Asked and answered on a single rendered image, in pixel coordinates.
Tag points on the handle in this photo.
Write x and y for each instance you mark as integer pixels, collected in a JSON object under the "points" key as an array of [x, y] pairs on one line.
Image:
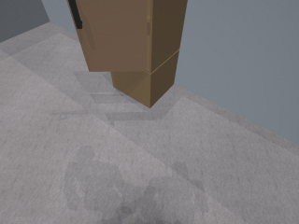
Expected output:
{"points": [[74, 9]]}

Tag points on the cupboard door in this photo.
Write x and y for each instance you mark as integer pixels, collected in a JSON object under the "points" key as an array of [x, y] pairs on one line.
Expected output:
{"points": [[114, 34]]}

